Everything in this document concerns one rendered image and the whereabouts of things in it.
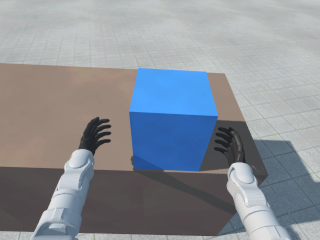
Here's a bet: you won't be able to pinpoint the pedestal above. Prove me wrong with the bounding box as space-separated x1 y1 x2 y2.
0 63 268 237

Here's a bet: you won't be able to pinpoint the right robot hand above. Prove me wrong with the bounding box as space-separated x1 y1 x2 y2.
214 127 246 167

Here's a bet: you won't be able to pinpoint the carton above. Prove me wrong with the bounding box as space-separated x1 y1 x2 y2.
129 68 218 172

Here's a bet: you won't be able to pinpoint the left robot hand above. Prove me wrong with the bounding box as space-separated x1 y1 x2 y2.
78 117 111 156

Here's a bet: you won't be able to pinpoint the robot right forearm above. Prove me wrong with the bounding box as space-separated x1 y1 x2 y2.
226 162 293 240

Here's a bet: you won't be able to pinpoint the robot left forearm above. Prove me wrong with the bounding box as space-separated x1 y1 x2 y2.
30 149 95 240

